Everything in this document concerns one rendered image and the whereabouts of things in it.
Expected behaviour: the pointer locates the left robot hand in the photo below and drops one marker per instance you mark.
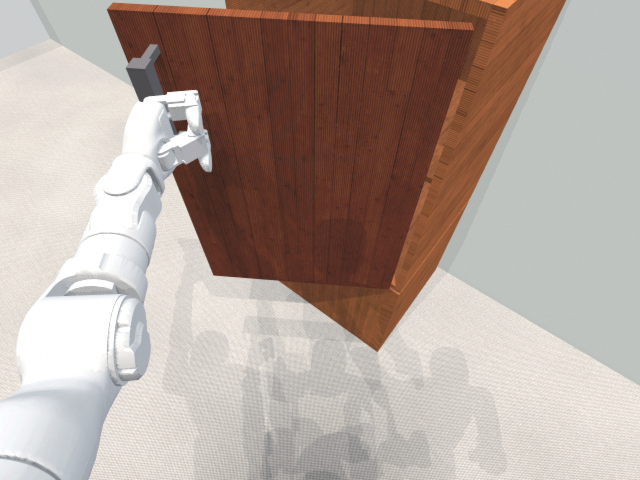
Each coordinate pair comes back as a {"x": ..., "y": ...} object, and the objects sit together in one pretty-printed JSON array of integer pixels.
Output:
[{"x": 148, "y": 131}]

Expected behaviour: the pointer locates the robot left upper arm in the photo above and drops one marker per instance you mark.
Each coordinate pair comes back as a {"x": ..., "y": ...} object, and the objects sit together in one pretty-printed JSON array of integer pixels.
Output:
[{"x": 76, "y": 353}]

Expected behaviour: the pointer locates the cupboard door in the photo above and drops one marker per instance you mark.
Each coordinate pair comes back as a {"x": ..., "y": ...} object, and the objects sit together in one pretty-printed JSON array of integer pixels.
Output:
[{"x": 322, "y": 130}]

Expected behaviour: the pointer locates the handle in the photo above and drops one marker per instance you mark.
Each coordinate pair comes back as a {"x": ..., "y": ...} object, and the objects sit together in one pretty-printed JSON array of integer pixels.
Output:
[{"x": 144, "y": 78}]

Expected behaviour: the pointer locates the left robot forearm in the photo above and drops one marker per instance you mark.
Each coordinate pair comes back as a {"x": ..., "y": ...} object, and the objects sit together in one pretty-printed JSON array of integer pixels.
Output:
[{"x": 116, "y": 247}]

